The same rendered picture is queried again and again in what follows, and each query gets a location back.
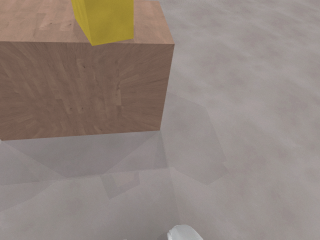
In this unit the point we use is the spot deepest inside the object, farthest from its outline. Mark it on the pedestal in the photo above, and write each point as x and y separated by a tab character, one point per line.
54	83

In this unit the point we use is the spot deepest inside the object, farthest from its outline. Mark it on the robot right thigh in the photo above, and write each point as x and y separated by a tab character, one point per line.
183	232

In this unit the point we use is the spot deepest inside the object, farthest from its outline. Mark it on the carton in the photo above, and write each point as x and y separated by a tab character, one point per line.
105	21

